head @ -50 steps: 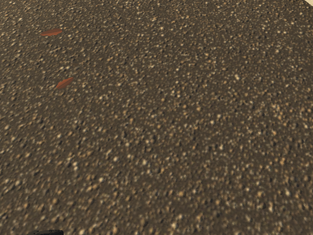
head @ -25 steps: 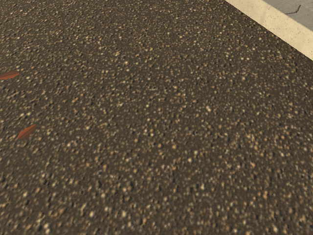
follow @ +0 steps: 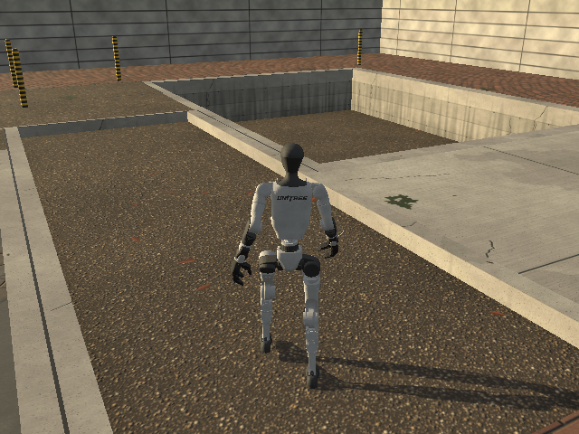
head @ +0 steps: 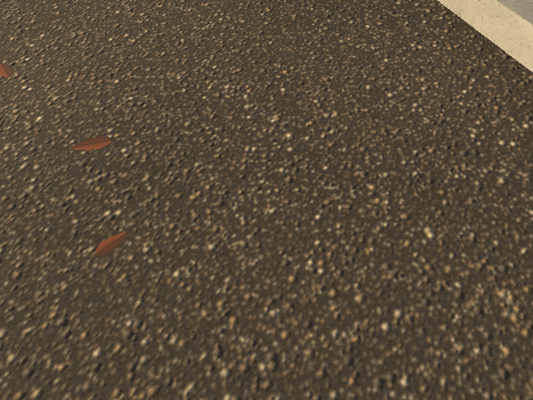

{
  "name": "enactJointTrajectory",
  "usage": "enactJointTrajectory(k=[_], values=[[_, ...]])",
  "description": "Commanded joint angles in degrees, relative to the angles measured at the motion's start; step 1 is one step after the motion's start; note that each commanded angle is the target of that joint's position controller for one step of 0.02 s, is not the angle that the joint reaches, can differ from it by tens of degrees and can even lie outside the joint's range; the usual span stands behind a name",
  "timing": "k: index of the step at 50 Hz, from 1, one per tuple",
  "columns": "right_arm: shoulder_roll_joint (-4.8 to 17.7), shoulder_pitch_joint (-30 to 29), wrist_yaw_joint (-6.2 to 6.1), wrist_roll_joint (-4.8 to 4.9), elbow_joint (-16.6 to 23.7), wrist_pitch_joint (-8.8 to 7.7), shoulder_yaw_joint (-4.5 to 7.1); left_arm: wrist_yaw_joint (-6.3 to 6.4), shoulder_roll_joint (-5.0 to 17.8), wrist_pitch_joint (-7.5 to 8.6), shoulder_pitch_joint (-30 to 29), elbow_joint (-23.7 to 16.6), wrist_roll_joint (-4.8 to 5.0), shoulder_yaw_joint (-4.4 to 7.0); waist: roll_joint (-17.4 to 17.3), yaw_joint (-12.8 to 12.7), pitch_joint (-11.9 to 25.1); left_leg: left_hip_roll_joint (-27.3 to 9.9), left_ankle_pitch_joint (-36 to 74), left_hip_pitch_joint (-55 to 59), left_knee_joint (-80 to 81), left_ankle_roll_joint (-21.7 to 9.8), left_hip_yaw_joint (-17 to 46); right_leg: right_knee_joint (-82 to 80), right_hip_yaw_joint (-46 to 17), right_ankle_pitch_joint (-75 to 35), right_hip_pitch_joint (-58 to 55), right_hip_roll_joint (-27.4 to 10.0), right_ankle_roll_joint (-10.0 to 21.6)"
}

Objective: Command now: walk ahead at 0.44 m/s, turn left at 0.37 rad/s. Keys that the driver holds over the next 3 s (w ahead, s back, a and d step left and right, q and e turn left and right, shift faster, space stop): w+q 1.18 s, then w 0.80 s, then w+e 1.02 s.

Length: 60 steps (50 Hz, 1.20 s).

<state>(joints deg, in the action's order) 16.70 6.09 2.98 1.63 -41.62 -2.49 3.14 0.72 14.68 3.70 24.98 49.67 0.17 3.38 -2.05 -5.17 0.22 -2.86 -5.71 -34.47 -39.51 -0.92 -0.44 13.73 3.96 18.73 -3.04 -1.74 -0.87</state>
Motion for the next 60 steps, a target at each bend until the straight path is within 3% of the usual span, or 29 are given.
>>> enactJointTrajectory(k=[1, 3, 5, 6, 7, 8, 9, 11, 13, 15, 21, 26, 29, 30, 31, 32, 33, 34, 37, 42, 47, 51, 53, 55, 56, 57, 58, 59, 60], values=[[2.4, -10.32, 0.75, 0.1, 7.62, -0.76, -0.19, -0.01, 10.8, 0.52, -0.08, -1.9, 0.7, 2.69, 8.64, -0.47, -7.31, 0.23, -1.15, -1.95, 3.03, -1.89, -1.71, -4.67, -4.3, -14.15, 3.13, -14.5, 8.89], [3.91, -7.95, 0.97, -0.23, 7.94, -0.76, 0.44, 0.07, 11.88, 0.17, -1.36, -1.9, 0.91, 3.05, 9.02, 2.01, -5.55, 2.41, -4.18, 3.54, 4.48, -4.22, -4.16, 0.7, -1.65, -30.54, 1.79, -14.72, 7.69], [7.87, 6.08, 0.42, -0.33, 4.26, -0.47, 3.03, 0.62, 11.87, -0.35, -1.85, -2.4, 0.69, 2.92, 6.99, 9.3, 3.7, 7.53, -2.52, 24.24, 6.79, -7.14, -6.83, 19.63, 4.14, -50.62, 6.03, -11.27, 4.77], [11.97, 15.75, -0.61, -0.02, 2.55, 0.02, 4.79, 1.06, 11.1, -0.02, -2.21, -3.94, -0.37, 2.38, 1.9, 13.64, 9.22, 1.22, -3.15, 41.15, 6.83, -10.18, 4.59, 36.34, 4.76, -39.26, 19.67, -9.19, 2.12], [17.82, 17.13, -0.79, -0.02, 2.49, -0.13, 5.4, 0.42, 2.69, 1.45, 1.82, -7.38, -1.45, -0.43, -15.3, 9.11, 16.6, -14.54, -18.95, 56.27, 17.2, -20.72, 39.66, 57.71, 1.04, 8.62, 41.4, 2.62, -1.6], [12.56, 18.11, -0.84, -0.05, 2.97, -0.58, 3.83, -0.17, 7.82, 3.44, -3.37, -7.08, 0.4, 0.62, -8.7, 12.25, 19.21, -16.13, -23.22, 56.96, 24.03, -20.22, 47.49, 64.32, -10.25, 11.87, 46.83, 1.81, -0.62], [10.69, 15.49, -0.98, -0.78, 2.86, -1.05, 3.23, -0.58, 10.26, 4.44, -8.03, -8.99, 2.25, 1.33, -6.83, 11.86, 10.86, -14.71, -17.61, 51.22, 23.99, -17.88, 39.48, 64.86, -9.64, 7.34, 51.32, -0.54, 0.64], [8.57, 8.76, -1.15, -1.14, 4.37, -1.38, 2.6, 0.14, 9.29, 5.05, -10.1, -9.2, 0.29, 1.23, 1.28, 7.52, 4.22, -10.0, -4.53, 35.68, 24.07, -15.57, 27.51, 56.76, -9.13, -0.03, 45.87, -4.48, 1.32], [6.98, 5.39, -1.43, -1.91, 5.98, -1.54, 2.13, 0.12, 8.85, 3.76, -8.34, -9.31, -0.46, 1.62, -0.96, 4.14, 3.03, -7.41, 0.58, 27.31, 26.76, -15.68, 23.43, 52.5, -9.58, -2.34, 39.89, -5.73, 0.75], [6.97, 5.61, -1.84, -1.26, 5.8, -1.85, 2.23, 0.1, 7.59, 2.53, -8.5, -9.73, -1.03, 1.44, -0.99, 3.35, 1.63, -6.4, 3.42, 22.37, 28.32, -16.43, 20.22, 48.33, -8.41, -3.89, 38.85, -5.34, -0.88], [9.09, 10.82, -3.49, -0.37, 3.88, -1.2, 3.03, -0.61, 4.51, 2.83, -22.6, -13.78, -0.91, -0.07, -1.5, 7.96, -1.63, -2.11, 1.33, 16.98, 27.25, -12.51, 15.13, 23.12, -7.04, -23.56, 34.42, -0.8, -3.08], [8.96, 14.58, -3.89, 0.22, 2.51, -0.29, 3.17, -1.81, 7.67, 3.77, -26.52, -15.52, 0.25, 0.82, -2.94, 8.53, -0.82, -4.86, -2.09, 23.94, 20.8, -10.9, 22.45, 14.96, -9.42, -20.62, 30.46, 1.12, -1.68], [7.53, 13.48, -3.83, -0.23, 3.12, 0.26, 2.87, -1.53, 9.94, 4.42, -18.64, -13.95, 0.3, 2.31, -4.86, 3.85, 2.39, -2.84, 3.11, 24.95, 12.31, -8.27, 24.01, 10.83, -7.79, -14.94, 18.31, 1.48, 1.84], [4.41, 13.07, -3.53, -0.76, 4.05, 0.06, 1.69, -1.05, 12.35, 4.69, -11.13, -13.25, -0.7, 3.17, -1.96, 0.2, 9.3, 0.31, 1.19, 20.32, -0.25, -6.21, 20.58, 12.17, -13.09, -13.49, 4.98, -5.12, 5.28], [0.98, 19.46, -3.63, 0.2, 5.12, -0.41, 0.64, -0.67, 16.94, 4.06, -3.58, -11.94, -1.71, 4.41, 11.57, 0.72, 18.49, 8.52, -14.19, 1.1, -20.39, -1.44, 11.79, 10.93, -34.13, -3.77, -17.24, -18.27, 13.56], [3.79, 20.56, -3.74, 0.65, 5.89, -0.72, 0.64, -1.25, 14.7, 3.42, -1.79, -10.87, -0.4, 4.02, 19.77, 0.92, 19.14, 6.59, -28.64, -9.48, -30.9, -0.51, 10.51, 5.14, -49.64, 9.05, -18.84, -23.31, 15.57], [8.4, 16.48, -3.74, 0.83, 5.52, -0.42, 1.93, -1.05, 10.3, 3.06, -4.62, -11.68, -0.06, 2.8, 12.73, 0.02, 11.26, 3.4, -23.69, -12.64, -35.53, -0.12, 11.18, 3.53, -43.4, 14.26, -12.09, -21.23, 13.32], [8.89, 12.23, -3.72, 0.26, 6.33, 0.02, 2.14, -0.84, 8.75, 2.53, -7.76, -12.1, -0.29, 2.17, 8.53, 0.35, 5.61, 1.48, -19.32, -12.07, -35.76, 0.18, 8.64, 2.79, -34.89, 8.56, -4.54, -18.89, 11.5], [6.15, 10.75, -2.95, -0.02, 7.1, 0.89, 2.32, -0.66, 6.09, 2.45, -12.85, -11.25, -0.91, 1.17, 9.15, 4.12, -0.81, -2.69, -12.69, -5.75, -30.07, 0.34, 7.38, -1.95, -20.26, -4.81, 9.7, -13.16, 10.14], [3.51, 7.45, -2.7, -0.45, 8.47, 1.68, 1.64, -0.63, 8.77, 3.2, -11.93, -8.54, -0.76, 2.25, 6.32, 4.3, -1.95, -3.78, -4.3, -8.03, -21.83, 2.01, 6.62, -5.4, -9.58, -15.99, 9.82, -13.62, 12.15], [2.07, -0.83, -0.98, -0.4, 10.19, 0.76, 0.86, -0.28, 10.95, 2.22, -10.17, -6.52, -0.2, 2.68, 5.19, 1.29, -3.79, -2.95, 7.16, -5.17, -5.77, 1.14, 2.36, -5.14, -0.14, -20.2, 6.82, -12.44, 10.04], [2.49, -5.7, 0.29, -0.07, 12.64, 0.76, 0.86, -0.41, 13.06, 1.02, -7.57, -4.77, 1.0, 3.39, 5.26, 0.36, -5.77, -2.0, 3.05, -4.2, 1.19, -1.3, -0.52, -3.38, 2.83, -23.62, 1.07, -14.62, 8.76], [4.08, -4.43, 0.5, -0.4, 13.17, 0.97, 1.66, -0.27, 14.66, 0.32, -7.86, -4.6, 1.58, 3.9, 6.54, 2.33, -3.97, 0.85, -2.94, 0.6, 2.92, -3.58, -3.38, 2.45, 5.06, -40.07, -1.38, -14.9, 7.66], [7.87, 7.11, 0.03, -0.53, 10.63, 1.44, 3.97, 0.1, 15.61, -0.49, -8.82, -4.85, 2.17, 4.13, 6.73, 9.61, 3.15, 6.07, -3.73, 17.21, 6.55, -6.88, -6.5, 19.55, 8.3, -55.91, 0.69, -12.96, 5.69], [11.66, 17.59, -0.94, -0.24, 7.81, 1.92, 5.98, 0.38, 13.64, -0.36, -8.0, -5.39, 1.45, 3.31, 3.85, 14.33, 8.58, 5.69, -1.43, 34.75, 7.68, -9.27, -2.39, 34.63, 8.87, -47.63, 11.74, -10.83, 3.43], [18.72, 18.31, -1.87, 0.39, 7.49, 1.86, 7.05, -0.18, 5.48, 0.56, -3.8, -8.73, -1.54, 0.64, -12.92, 9.11, 12.2, -9.98, -6.35, 54.44, 10.25, -18.06, 26.88, 56.4, 7.58, 4.38, 38.36, -1.61, -0.44], [16.61, 19.28, -1.5, 0.09, 9.89, 0.68, 5.92, -0.78, 7.34, 2.77, -6.84, -10.12, -0.22, 0.2, -10.79, 11.13, 23.29, -16.75, -17.49, 59.34, 20.81, -24.33, 50.01, 66.66, -7.21, 16.21, 46.34, 3.47, -0.72], [12.4, 17.95, -1.13, -0.52, 8.99, -0.24, 4.64, -1.29, 11.56, 3.91, -13.01, -11.77, 2.15, 1.33, -5.53, 12.74, 16.15, -15.24, -15.7, 55.53, 22.74, -20.7, 42.63, 66.83, -9.61, 10.67, 51.78, 0.29, 0.27], [10.4, 15.52, -1.19, -0.54, 8.44, -0.7, 3.98, -1.29, 10.72, 4.51, -13.9, -11.92, 2.26, 0.81, -2.88, 10.74, 10.27, -13.27, -11.51, 47.58, 22.6, -18.57, 34.73, 62.26, -8.71, 5.67, 50.95, -2.28, 1.23]])
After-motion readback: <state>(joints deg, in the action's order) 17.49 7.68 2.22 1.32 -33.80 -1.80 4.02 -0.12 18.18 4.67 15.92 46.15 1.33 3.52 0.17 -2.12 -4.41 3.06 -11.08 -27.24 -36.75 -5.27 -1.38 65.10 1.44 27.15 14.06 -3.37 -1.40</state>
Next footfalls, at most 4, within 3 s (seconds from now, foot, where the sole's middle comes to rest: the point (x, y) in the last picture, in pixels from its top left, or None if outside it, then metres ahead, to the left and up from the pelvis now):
0.10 left None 0.21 0.14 -0.78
0.60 right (314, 389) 0.52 -0.01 -0.78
1.12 left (172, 341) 0.62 0.37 -0.78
1.64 right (177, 229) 0.99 0.43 -0.78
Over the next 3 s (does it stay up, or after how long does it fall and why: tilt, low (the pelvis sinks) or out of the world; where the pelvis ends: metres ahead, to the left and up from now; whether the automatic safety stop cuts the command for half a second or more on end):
stays up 1.35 0.82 0.01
